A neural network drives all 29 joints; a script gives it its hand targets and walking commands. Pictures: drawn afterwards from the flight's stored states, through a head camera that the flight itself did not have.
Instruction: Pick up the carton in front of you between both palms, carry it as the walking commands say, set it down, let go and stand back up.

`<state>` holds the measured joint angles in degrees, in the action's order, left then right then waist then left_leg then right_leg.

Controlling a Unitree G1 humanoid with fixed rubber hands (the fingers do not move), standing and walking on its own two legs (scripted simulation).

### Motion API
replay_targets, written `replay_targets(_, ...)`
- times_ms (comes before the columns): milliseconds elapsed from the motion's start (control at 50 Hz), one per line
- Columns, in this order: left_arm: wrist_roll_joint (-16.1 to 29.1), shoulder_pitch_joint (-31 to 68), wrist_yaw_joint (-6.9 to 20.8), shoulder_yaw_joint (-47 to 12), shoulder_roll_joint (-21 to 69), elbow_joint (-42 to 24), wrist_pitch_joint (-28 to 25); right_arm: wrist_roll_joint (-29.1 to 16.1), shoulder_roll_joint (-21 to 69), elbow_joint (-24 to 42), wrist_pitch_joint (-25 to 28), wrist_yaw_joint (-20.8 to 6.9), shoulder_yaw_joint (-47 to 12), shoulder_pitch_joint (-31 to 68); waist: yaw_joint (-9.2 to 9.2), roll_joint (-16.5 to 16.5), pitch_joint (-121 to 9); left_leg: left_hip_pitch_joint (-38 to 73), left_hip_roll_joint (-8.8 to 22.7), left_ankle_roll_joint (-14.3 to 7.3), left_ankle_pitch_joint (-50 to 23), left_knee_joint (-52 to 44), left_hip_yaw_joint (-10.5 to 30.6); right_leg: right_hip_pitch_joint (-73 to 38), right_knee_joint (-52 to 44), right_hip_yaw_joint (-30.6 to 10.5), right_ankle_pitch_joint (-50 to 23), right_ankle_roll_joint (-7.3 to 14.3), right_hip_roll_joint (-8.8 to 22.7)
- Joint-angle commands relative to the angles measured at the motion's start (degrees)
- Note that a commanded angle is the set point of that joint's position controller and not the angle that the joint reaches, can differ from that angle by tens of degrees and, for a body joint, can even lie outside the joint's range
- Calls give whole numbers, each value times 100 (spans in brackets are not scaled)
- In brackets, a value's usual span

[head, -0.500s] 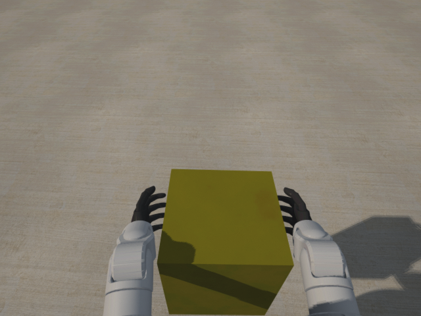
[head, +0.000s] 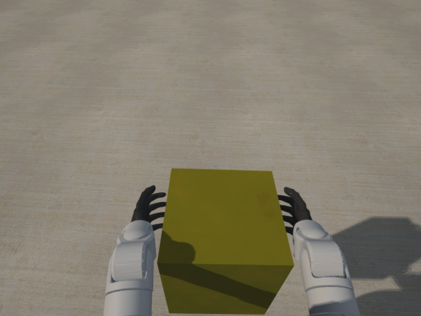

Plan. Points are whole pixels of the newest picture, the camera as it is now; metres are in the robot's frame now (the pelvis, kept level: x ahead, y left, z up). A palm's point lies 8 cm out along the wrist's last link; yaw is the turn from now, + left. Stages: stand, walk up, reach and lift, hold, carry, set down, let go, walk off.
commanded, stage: carry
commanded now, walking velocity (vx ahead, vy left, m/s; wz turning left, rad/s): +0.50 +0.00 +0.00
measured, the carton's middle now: (219, 243) +0.29 +0.01 -0.05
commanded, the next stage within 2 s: none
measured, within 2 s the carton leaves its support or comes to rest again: neither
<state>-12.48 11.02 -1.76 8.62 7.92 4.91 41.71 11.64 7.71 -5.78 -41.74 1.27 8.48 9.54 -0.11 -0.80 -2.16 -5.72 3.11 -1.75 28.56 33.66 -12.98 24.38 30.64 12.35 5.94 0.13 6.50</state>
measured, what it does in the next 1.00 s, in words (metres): walks ahead: left foot, then right foot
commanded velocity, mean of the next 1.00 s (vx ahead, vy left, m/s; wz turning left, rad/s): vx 0.26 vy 0.00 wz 0.00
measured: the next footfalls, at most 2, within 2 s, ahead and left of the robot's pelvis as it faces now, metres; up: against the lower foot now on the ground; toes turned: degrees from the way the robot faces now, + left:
left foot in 0.72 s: +0.41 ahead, +0.13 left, +0.00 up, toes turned +0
right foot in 1.00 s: +0.43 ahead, -0.10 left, +0.00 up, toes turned +13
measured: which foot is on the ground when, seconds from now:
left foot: down 0.00-0.28, up 0.30-0.70, down 0.72-1.00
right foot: down 0.00-0.76, up 0.78-0.98, down 1.00-1.00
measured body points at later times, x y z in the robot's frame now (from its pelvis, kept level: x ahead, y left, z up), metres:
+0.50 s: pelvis +0.14 -0.03 +0.03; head +0.16 -0.04 +0.48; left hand +0.43 +0.13 +0.05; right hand +0.44 -0.17 +0.04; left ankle +0.15 +0.11 -0.67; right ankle +0.11 -0.12 -0.72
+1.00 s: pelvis +0.36 +0.03 +0.02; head +0.41 +0.05 +0.47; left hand +0.67 +0.17 +0.03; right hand +0.64 -0.14 +0.03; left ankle +0.38 +0.11 -0.72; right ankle +0.38 -0.09 -0.72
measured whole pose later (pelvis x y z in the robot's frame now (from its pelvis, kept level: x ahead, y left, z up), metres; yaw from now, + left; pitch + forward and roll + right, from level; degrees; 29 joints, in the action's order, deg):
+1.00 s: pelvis +0.36 +0.03 +0.02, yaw -3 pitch +3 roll +0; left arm -10.8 9.0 -3.2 7.4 7.7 0.6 37.9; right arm 8.8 7.6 -4.0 -36.8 2.1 7.8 8.3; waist 0.3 3.1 2.3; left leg -16.0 2.2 -3.0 11.1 23.7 -13.5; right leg 18.1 24.1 8.3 10.4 -1.4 3.7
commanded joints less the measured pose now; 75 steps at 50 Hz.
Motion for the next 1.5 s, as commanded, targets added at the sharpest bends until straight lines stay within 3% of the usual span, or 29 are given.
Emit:
replay_targets(0, 1360, 2305, 1260, -3219, 4949, -101, -147, -1236, 4864, 216, 169, -1232, -3157, 2398, 84, -685, -734, -270, 1181, -215, -601, -1895, 1142, -539, 244, 310, 992, 88, -189)
replay_targets(40, 1399, 2623, 1261, -3329, 4946, -311, -217, -1306, 4955, 336, 219, -1255, -3176, 2608, 171, -917, -298, -179, 1570, -601, -78, -2530, 1744, 151, 650, 194, 1429, -8, -250)
replay_targets(80, 1311, 2731, 1286, -3198, 4838, -128, -273, -1309, 4941, 401, 319, -1280, -3166, 2859, 195, -828, 2, 305, 1698, -685, -973, -2586, 1787, 921, 920, 44, 1480, 22, -172)
replay_targets(140, 1369, 2638, 1271, -3198, 4905, -6, -410, -1414, 4894, 516, 361, -1235, -3396, 3047, 160, -531, -278, 1355, 1466, -581, -3627, -1741, 1140, 1146, 626, 174, 1683, 184, -357)
replay_targets(180, 1410, 2268, 1241, -3168, 4996, 121, -314, -1414, 4896, 411, 271, -1185, -3495, 2832, -76, -277, -967, 1038, 962, -188, -5243, -549, 135, -712, -534, 509, 944, 286, -703)
replay_targets(200, 1325, 2055, 1235, -2989, 4902, 107, -257, -1392, 4835, 468, 229, -1128, -3576, 2726, -171, 50, -1568, -206, 757, 68, -5001, 458, -105, -2738, -776, 33, 553, 492, -422)
replay_targets(220, 1355, 1604, 1220, -3049, 4796, 255, -170, -1494, 4887, 557, 172, -1134, -3670, 2627, -281, 1489, -2312, -1488, 197, 365, -3087, 2135, -51, -4165, -1134, -2345, -67, 1064, 1031)
replay_targets(240, 1272, 1809, 1237, -3033, 4751, 22, -160, -1395, 4935, 659, 186, -1151, -3641, 2562, -204, 2035, -2058, -2985, -443, 421, 139, 2900, 357, -4729, -1514, -3490, -1858, 1695, 1701)
replay_targets(280, 1374, 1692, 1261, -3196, 5057, -107, -153, -1628, 5171, 959, 189, -1187, -3914, 2690, -171, 898, -2145, -3162, 21, 248, 217, 3341, 1029, -4377, -1365, -3003, -2937, 1608, 1680)
replay_targets(300, 1457, 1778, 1270, -3327, 5090, -430, -199, -1696, 5192, 917, 199, -1190, -3912, 2552, -154, 403, -2084, -3089, 245, 170, -87, 2969, 1212, -4066, -1467, -2535, -2172, 1328, 1506)
replay_targets(340, 1547, 2017, 1289, -3498, 5033, -461, -244, -1351, 5002, 530, 268, -1159, -3457, 2188, -144, 63, -1807, -2776, 334, 176, -372, 1960, 1050, -3346, -1870, -1878, -616, 890, 1335)
replay_targets(380, 1562, 2156, 1314, -3592, 4849, -557, -389, -1236, 5039, 385, 347, -1141, -3392, 1952, -126, 549, -1637, -2654, 185, 239, -904, 1454, 732, -2928, -2153, -1483, -162, 800, 1100)
replay_targets(500, 1754, 2303, 1231, -3714, 4597, -793, -141, -1472, 4784, 1051, 141, -1044, -3631, 2485, -83, 1110, -962, -2438, 284, 294, -2186, 8, 366, -2441, -2486, -890, 664, 782, 1044)
replay_targets(600, 1115, 1637, 1118, -3012, 4299, -69, 40, -1331, 4445, 402, -30, -1099, -3320, 2326, -65, 1005, -1008, -1639, 52, 272, -2563, -700, -25, -2438, -1301, -297, -1124, 422, 713)
replay_targets(640, 975, 1797, 1124, -2866, 4357, 52, 16, -1195, 4552, -11, -37, -1135, -3136, 2154, 48, 458, -1135, -435, 256, 145, -2767, -1206, 138, -1766, -68, 95, -1446, 52, 331)
replay_targets(660, 940, 1715, 1114, -2779, 4373, 184, -18, -1160, 4515, -30, 16, -1147, -3071, 2176, 126, -197, -1472, 755, 1065, -130, -4595, -1096, 984, -752, 1051, 111, -712, -200, 113)
replay_targets(680, 1000, 1879, 1135, -2953, 4531, 112, -37, -1133, 4546, 1, 87, -1149, -2918, 2088, 146, -1562, -1752, 1291, 1887, -637, -6360, -1294, 2379, 58, 2049, -128, 1504, -459, -455)
replay_targets(700, 1062, 1772, 1143, -3055, 4741, 170, -94, -1285, 4738, -34, 123, -1155, -3012, 2051, 133, -1491, -1970, 1714, 2055, -909, -6929, -1201, 2410, 455, 2512, -590, 2633, -325, -428)
replay_targets(720, 1199, 1884, 1184, -3251, 4972, 71, -183, -1306, 4989, 11, 204, -1202, -3043, 1978, 113, -993, -2072, 1732, 1981, -802, -7210, -1196, 2057, 478, 2282, -750, 2567, -214, -262)
replay_targets(760, 1421, 2393, 1262, -3559, 5325, -321, -389, -1436, 5370, 189, 448, -1322, -3066, 2209, 105, -889, -1947, 1157, 1599, -298, -6915, -1344, 1407, -37, 1228, -856, 2443, -169, -77)
replay_targets(820, 1577, 2167, 1187, -3902, 5456, -739, -594, -1729, 5428, 682, 678, -1373, -3586, 2385, 88, -1017, -2487, 1214, 1217, -153, -6117, -1293, 826, -735, 159, -494, 1855, -218, -363)
replay_targets(880, 1617, 1832, 1130, -3929, 5337, -653, -639, -1746, 5185, 780, 721, -1331, -3728, 2266, 71, -716, -2440, 1076, 1048, -218, -5156, -1042, 535, -1117, -827, -274, 372, -205, -389)
replay_targets(940, 1547, 1694, 1147, -3828, 5111, -731, -513, -1647, 4863, 1131, 646, -1228, -3870, 2563, 49, 50, -2444, -24, 792, 79, -3279, -848, 440, -2262, -748, -767, -1512, -1, 305)
replay_targets(980, 1531, 1927, 1131, -3748, 4686, -962, -315, -1575, 4715, 931, 403, -1185, -3714, 2210, 82, 176, -2250, -61, 730, 114, -2761, -856, 545, -2017, -684, -923, -1931, 90, 515)
replay_targets(1120, 959, 1504, 1174, -2676, 4270, 565, -94, -960, 4177, 66, 160, -1111, -2853, 2215, 44, 278, -1527, -251, 735, 270, -3710, -685, 660, -1613, -364, -741, -2405, 66, 421)
replay_targets(1180, 1069, 1962, 1227, -2757, 4577, 518, -215, -1047, 4501, -93, 198, -1138, -2902, 2436, 40, 204, -1614, -209, 654, 298, -4482, -427, 599, -1709, -136, -734, -3227, 74, 406)
replay_targets(1280, 1406, 2287, 1272, -3189, 5118, 102, -254, -1319, 5022, 231, 266, -1212, -3237, 2617, -2, 182, -1919, 154, 614, 300, -5273, -367, 559, -1606, 96, -598, -3219, 53, 250)
replay_targets(1420, 1557, 2232, 1214, -3493, 5046, -452, -224, -1466, 4927, 535, 229, -1217, -3382, 2413, 24, -147, -2160, 344, 602, 260, -5303, -338, 500, -1686, -70, -548, -2486, -72, 163)
replay_targets(1480, 1486, 1932, 1201, -3467, 4983, -404, -194, -1442, 4814, 642, 201, -1185, -3429, 2332, 17, -16, -2241, 247, 509, 293, -4912, -360, 499, -1920, -53, -640, -2965, 24, 203)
